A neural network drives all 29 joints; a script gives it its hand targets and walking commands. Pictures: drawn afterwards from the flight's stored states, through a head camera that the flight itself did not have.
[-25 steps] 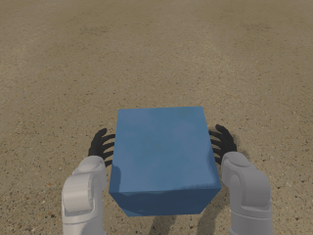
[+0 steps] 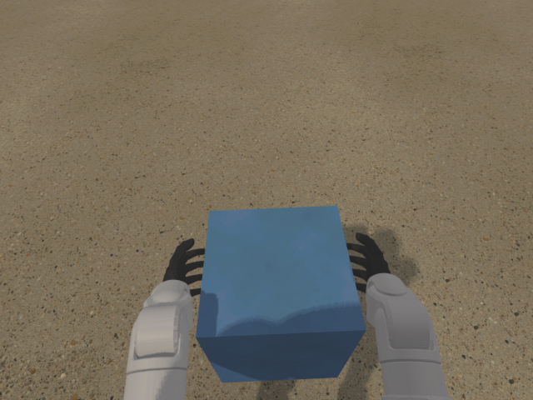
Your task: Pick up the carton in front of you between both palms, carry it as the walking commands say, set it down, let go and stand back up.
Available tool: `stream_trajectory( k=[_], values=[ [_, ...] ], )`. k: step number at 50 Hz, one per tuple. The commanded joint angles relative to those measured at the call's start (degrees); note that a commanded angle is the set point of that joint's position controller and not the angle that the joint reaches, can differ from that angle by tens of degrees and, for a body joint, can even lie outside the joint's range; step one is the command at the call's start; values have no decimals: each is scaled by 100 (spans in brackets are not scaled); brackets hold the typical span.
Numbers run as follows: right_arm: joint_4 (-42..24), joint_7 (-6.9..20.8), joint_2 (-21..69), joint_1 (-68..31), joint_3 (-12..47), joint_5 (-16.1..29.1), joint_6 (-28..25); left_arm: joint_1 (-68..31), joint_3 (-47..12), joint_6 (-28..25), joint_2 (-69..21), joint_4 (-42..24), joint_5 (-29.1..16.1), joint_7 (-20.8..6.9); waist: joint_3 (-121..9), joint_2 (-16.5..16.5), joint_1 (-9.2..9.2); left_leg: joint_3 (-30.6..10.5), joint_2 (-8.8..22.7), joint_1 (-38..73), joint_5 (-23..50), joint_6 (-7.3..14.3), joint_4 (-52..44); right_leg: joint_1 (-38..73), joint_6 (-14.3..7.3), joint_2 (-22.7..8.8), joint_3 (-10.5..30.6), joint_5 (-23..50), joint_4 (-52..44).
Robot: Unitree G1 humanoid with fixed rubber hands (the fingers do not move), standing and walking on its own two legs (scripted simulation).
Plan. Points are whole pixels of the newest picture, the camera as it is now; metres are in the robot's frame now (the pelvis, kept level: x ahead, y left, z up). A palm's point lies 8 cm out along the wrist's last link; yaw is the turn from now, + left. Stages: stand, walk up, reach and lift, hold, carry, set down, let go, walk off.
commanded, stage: carry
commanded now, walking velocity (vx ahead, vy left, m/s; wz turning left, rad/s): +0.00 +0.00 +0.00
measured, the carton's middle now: (276, 298) +0.29 +0.00 -0.05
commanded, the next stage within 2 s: hold in 1.32 s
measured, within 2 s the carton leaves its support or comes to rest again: neither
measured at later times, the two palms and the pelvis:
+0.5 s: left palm (175, 309) +0.24 +0.14 +0.04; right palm (385, 302) +0.24 -0.15 +0.04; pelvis -0.05 +0.00 +0.00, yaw +0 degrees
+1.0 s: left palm (178, 325) +0.21 +0.14 +0.04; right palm (394, 317) +0.22 -0.16 +0.04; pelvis -0.07 -0.01 +0.00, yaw +0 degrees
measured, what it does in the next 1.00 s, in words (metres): shifts its weight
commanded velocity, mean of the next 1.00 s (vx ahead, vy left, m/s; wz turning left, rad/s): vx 0.00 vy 0.00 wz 0.00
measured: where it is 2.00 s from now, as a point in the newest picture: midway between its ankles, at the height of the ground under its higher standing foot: outside the picture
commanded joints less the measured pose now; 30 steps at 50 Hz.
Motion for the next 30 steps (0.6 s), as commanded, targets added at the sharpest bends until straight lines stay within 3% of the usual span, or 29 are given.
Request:
stream_trajectory(
  k=[1, 5, 10, 16, 20, 30],
  values=[
    [-122, 1233, 4598, -2439, 3090, 1369, -639, -2485, -3086, -673, -4578, -247, -1395, -1237, -1871, -61, 43, -469, 558, 1190, 3395, 127, 133, 431, -30, -544, 287, 3957, -24],
    [496, 1209, 4545, -2788, 2633, 1078, -1151, -2876, -2656, -1186, -4528, 362, -1124, -1216, -1645, -12, 42, -496, 611, 1167, 2870, 108, -42, 151, -81, -540, 270, 3100, -141],
    [876, 1293, 5022, -3227, 2635, 1057, -1496, -3360, -2693, -1524, -5007, 762, -1127, -1313, -1530, 36, 42, -571, 651, 1132, 2432, 96, -242, -21, -116, -505, 345, 2234, -309],
    [629, 1365, 5303, -3084, 3031, 1313, -1225, -3216, -3070, -1252, -5280, 521, -1377, -1389, -1608, 23, 39, -590, 642, 1145, 2274, 103, -333, -56, -138, -508, 394, 2020, -364],
    [694, 1365, 5127, -2892, 2873, 1227, -1004, -3008, -2898, -1026, -5109, 571, -1275, -1381, -1528, 30, 34, -591, 642, 1070, 2139, 87, -389, -151, -148, -501, 409, 1822, -411],
    [605, 1412, 5265, -3237, 2960, 1330, -1040, -3327, -2974, -1054, -5265, 489, -1360, -1416, -1357, 48, 29, -642, 641, 953, 1581, 45, -568, -390, -218, -499, 493, 1226, -593]
  ],
)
